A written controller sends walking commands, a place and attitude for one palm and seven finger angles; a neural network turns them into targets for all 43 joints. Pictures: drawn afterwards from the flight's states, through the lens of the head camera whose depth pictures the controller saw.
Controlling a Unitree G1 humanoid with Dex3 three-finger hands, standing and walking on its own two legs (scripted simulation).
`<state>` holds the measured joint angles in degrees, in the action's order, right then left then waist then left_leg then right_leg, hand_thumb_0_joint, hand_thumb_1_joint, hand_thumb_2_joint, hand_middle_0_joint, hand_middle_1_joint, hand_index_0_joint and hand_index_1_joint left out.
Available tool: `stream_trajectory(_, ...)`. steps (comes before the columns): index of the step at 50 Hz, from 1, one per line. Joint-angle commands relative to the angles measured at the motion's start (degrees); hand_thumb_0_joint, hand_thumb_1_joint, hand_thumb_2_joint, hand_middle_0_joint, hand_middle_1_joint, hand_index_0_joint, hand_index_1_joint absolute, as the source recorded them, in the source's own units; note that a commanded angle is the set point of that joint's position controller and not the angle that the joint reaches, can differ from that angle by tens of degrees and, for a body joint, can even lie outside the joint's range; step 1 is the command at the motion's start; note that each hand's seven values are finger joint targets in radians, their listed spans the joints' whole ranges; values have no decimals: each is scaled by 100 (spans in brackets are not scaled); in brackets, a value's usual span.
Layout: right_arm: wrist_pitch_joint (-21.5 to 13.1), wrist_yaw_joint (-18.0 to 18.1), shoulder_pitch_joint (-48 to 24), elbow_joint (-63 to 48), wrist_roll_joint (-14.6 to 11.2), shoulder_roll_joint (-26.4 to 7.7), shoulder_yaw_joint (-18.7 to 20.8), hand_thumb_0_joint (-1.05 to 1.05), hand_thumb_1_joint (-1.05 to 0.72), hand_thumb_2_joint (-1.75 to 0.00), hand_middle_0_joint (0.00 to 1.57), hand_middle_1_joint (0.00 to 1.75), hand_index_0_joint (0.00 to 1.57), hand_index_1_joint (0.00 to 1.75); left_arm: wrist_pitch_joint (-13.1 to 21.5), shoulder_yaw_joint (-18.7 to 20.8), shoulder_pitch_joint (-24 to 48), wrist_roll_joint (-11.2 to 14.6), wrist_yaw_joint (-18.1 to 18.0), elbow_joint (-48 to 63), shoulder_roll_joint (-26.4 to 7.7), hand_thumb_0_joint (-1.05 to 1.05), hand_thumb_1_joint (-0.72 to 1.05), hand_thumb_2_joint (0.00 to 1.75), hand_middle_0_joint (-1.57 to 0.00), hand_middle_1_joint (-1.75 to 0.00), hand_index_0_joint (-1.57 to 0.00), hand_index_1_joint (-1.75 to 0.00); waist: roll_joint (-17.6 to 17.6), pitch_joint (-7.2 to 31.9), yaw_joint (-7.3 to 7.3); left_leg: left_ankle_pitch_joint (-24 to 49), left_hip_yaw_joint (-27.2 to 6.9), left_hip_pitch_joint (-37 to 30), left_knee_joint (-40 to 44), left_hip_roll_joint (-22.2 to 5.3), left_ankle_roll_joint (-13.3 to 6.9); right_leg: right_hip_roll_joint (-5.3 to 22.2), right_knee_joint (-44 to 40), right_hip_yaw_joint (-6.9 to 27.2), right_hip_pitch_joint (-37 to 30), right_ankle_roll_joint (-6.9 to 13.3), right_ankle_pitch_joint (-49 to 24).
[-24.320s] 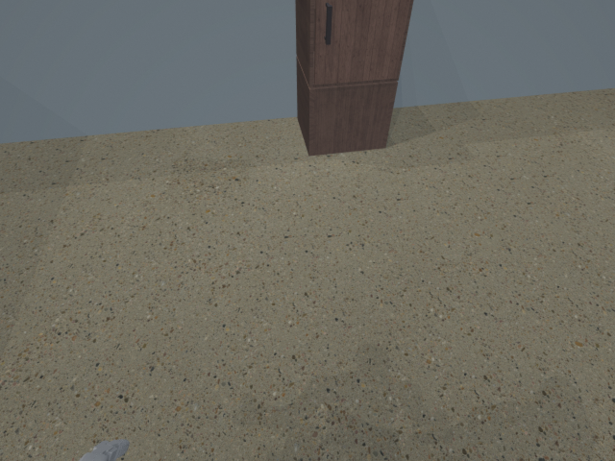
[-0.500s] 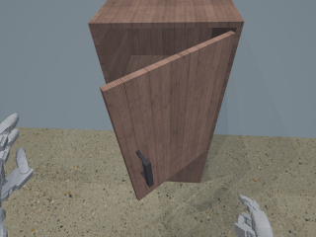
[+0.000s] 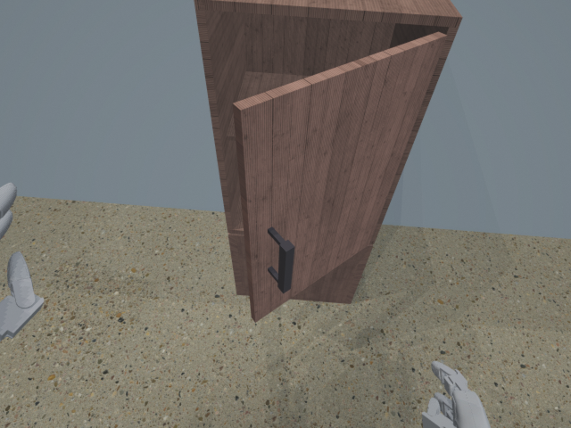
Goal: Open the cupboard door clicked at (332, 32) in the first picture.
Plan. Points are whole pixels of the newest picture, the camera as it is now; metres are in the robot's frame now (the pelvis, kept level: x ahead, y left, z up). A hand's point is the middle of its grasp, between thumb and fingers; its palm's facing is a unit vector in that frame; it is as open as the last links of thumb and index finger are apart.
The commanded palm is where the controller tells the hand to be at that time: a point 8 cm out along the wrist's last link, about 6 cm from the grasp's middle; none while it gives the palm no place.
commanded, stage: step back with the hand held close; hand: left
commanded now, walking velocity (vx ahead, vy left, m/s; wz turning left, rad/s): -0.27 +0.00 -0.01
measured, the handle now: (279, 261) +0.42 +0.03 -0.07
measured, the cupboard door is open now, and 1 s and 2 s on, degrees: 41 41 41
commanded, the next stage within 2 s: stop stepping back and stand still in 0.50 s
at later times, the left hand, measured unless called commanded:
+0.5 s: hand out of the picture +0.13 +0.29 +0.18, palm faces +0.47 -0.79 -0.39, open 7.4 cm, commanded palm +0.06 +0.33 +0.18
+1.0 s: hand out of the picture +0.09 +0.33 +0.17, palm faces +0.48 -0.81 -0.34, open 7.4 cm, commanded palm -0.01 +0.35 +0.18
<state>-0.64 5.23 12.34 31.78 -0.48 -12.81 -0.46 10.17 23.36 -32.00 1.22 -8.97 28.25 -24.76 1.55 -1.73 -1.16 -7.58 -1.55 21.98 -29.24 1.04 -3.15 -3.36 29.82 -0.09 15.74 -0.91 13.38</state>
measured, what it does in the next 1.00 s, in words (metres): walks backwards: right foot, then right foot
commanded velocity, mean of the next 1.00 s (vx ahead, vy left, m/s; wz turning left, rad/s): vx -0.14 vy -0.03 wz -0.07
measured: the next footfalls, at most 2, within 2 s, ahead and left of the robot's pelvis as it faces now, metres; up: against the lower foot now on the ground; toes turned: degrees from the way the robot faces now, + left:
right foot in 0.08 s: -0.05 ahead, -0.11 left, +0.00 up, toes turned +8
right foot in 0.72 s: -0.19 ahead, -0.07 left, +0.00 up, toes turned -2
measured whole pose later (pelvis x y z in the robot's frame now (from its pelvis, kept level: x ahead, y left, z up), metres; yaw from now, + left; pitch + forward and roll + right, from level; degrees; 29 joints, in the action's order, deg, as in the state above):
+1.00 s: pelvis -0.16 +0.06 +0.00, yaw -3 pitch -1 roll -1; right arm -8.4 4.0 13.6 39.7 0.8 -8.9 -2.3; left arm 8.5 25.7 -20.3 2.8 -10.5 21.8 -23.1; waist -2.1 -0.2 -1.5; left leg -9.5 2.1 19.3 -29.4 2.3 -3.1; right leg -2.6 46.8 2.3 17.1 0.1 26.8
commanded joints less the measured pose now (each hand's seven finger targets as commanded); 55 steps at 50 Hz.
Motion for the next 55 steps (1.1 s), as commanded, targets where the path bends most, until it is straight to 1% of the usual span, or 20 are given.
stream_trajectory(1, -480, 42, -735, -936, 72, -814, 359, 0, -90, -90, 20, 30, 20, 30, 484, 955, 306, -54, -74, 1318, -972, 0, 90, 90, -20, -30, -20, -30, 1043, 622, 185, -3448, -1434, 2157, 2052, -1266, -449, -299, 1168, 63, -2169, -34, 17)
stream_trajectory(3, -553, -7, -742, -882, 112, -814, 375, 0, -90, -90, 20, 30, 20, 30, 512, 1045, 110, -41, -28, 1288, -974, 0, 90, 90, -20, -30, -20, -30, 980, 564, 179, -3497, -1379, 2223, 1963, -1269, -468, -337, 1080, 129, -2088, 30, 432)
stream_trajectory(7, -620, -118, -669, -687, 87, -691, 340, 0, -90, -90, 20, 30, 20, 30, 588, 967, -167, 236, -22, 1515, -992, 0, 90, 90, -20, -30, -20, -30, 332, 902, 88, -1262, -609, -75, 911, -748, -2, 117, -466, 575, -325, 304, -80)
stream_trajectory(10, -604, -137, -488, -451, -21, -644, 405, 0, -90, -90, 20, 30, 20, 30, 670, 787, 60, 301, -79, 1425, -966, 0, 90, 90, -20, -30, -20, -30, -465, 1933, -11, 1346, 132, -1910, -271, -532, 119, 563, -650, 919, 177, -150, -2605)
stream_trajectory(12, -561, -78, -613, -539, -68, -735, 443, 0, -90, -90, 20, 30, 20, 30, 611, 850, 311, 259, -69, 1348, -1163, 0, 90, 90, -20, -30, -20, -30, -693, 1658, -25, 706, 225, -2030, -471, -436, 137, 688, -896, 1019, 612, -195, -2265)
stream_trajectory(19, -527, 54, -914, -431, 51, -735, 340, 0, -90, -90, 20, 30, 20, 30, 695, 694, 1099, 162, -83, 1027, -1334, 0, 90, 90, -20, -30, -20, -30, 425, -137, -69, -987, -297, -1653, -192, -494, 371, 581, -1662, 1117, 2236, 320, 1468)
stream_trajectory(22, -472, 33, -850, -543, 84, -741, 322, 0, -90, -90, 20, 30, 20, 30, 704, 649, 876, 177, -27, 763, -1153, 0, 90, 90, -20, -30, -20, -30, 589, -288, -31, -1784, -868, -828, 887, -875, 284, 87, -1064, 742, 1494, 263, 1491)
stream_trajectory(25, -444, -8, -1000, -716, 159, -827, 415, 0, -90, -90, 20, 30, 20, 30, 716, 967, 593, 172, 63, 754, -1147, 0, 90, 90, -20, -30, -20, -30, 1396, 341, 206, -3654, -1778, 1430, 2881, -1821, -54, -558, 1177, 109, -1287, 196, 1092)
stream_trajectory(32, -737, -307, -770, -739, 77, -570, 452, 0, -90, -90, 20, 30, 20, 30, 638, 881, -111, 416, 83, 2030, -1096, 0, 90, 90, -20, -30, -20, -30, 1362, 1886, 304, -1717, 170, -592, 2108, -1057, 596, -533, 484, -661, -937, 356, 1911)
stream_trajectory(34, -793, -287, -596, -621, 59, -555, 441, 0, -90, -90, 20, 30, 20, 30, 640, 1142, -225, 386, -4, 2334, -1405, 0, 90, 90, -20, -30, -20, -30, 713, 1855, 218, -1423, 813, -1407, 752, -416, 847, -50, -1024, -395, -146, 559, 1835)
stream_trajectory(35, -776, -263, -553, -548, 43, -516, 406, 0, -90, -90, 20, 30, 20, 30, 645, 1127, -276, 361, -44, 2358, -1429, 0, 90, 90, -20, -30, -20, -30, -179, 1549, 101, -997, 818, -1961, -662, -214, 833, 741, -1667, 445, 1056, 807, 2006)
stream_trajectory(36, -734, -224, -553, -440, 83, -565, 405, 0, -90, -90, 20, 30, 20, 30, 621, 1264, -84, 338, -89, 2439, -1623, 0, 90, 90, -20, -30, -20, -30, -769, 1160, 63, -824, 336, -2060, -2049, -119, 704, 1637, -2171, 1585, 2236, 1131, 2442)
stream_trajectory(37, -695, -209, -502, -342, 166, -542, 394, 0, -90, -90, 20, 30, 20, 30, 582, 1385, 147, 328, -145, 2468, -1757, 0, 90, 90, -20, -30, -20, -30, -808, 966, 50, -818, -16, -1492, -2792, -263, 633, 2188, -2195, 1740, 2219, 1428, 2192)
stream_trajectory(39, -672, -137, -492, -294, 84, -584, 412, 0, -90, -90, 20, 30, 20, 30, 271, 1150, 375, 301, -62, 1855, -1388, 0, 90, 90, -20, -30, -20, -30, -1056, 607, 13, -1065, -403, -922, -3139, -289, 545, 1825, -1768, 1585, 2222, 1346, 2962)
stream_trajectory(42, -763, 73, -450, -170, 47, -598, 159, 0, -90, -90, 20, 30, 20, 30, 201, 714, 1079, 212, -148, 920, -958, 0, 90, 90, -20, -30, -20, -30, 976, -293, -153, -865, -246, -1012, 132, -424, 317, 697, -305, 398, 1248, 461, 1292)
stream_trajectory(44, -1014, 95, -290, -138, 17, -736, 180, 0, -90, -90, 20, 30, 20, 30, 272, 540, 1786, 83, -145, 627, -945, 0, 90, 90, -20, -30, -20, -30, 1847, -423, -101, -932, -1930, -661, 1403, -1431, -91, 164, 1004, -11, 935, 41, 1121)
stream_trajectory(45, -1092, 84, -150, -149, 67, -665, 179, 0, -90, -90, 20, 30, 20, 30, 307, 563, 1647, 9, -164, 285, -952, 0, 90, 90, -20, -30, -20, -30, 1198, -375, -38, -21, -2457, -914, 1516, -1672, -303, 78, 1380, 47, 1133, 46, 1139)
stream_trajectory(46, -1130, 50, -242, -53, 163, -530, 129, 0, -90, -90, 20, 30, 20, 30, 377, 405, 1875, 69, -93, 688, -1016, 0, 90, 90, -20, -30, -20, -30, 1227, -32, -117, -458, -2779, -927, 1932, -1741, 55, 135, 1977, 247, 1024, 38, 1485)
stream_trajectory(49, -1175, -126, -464, -249, 129, -528, 229, 0, -90, -90, 20, 30, 20, 30, 386, 437, 842, 122, -37, 1286, -908, 0, 90, 90, -20, -30, -20, -30, 240, 670, 142, -2595, -2053, -719, 2447, -1558, 355, 78, 1989, 317, 192, 91, 1223)
stream_trajectory(55, -964, -199, -512, -511, 180, -483, 224, 0, -90, -90, 20, 30, 20, 30, 286, 882, -960, 175, -100, 1807, -1045, 0, 90, 90, -20, -30, -20, -30, 1326, 768, 108, -2655, -521, 66, 2510, -1033, 260, -207, 742, -681, -992, 140, 1277)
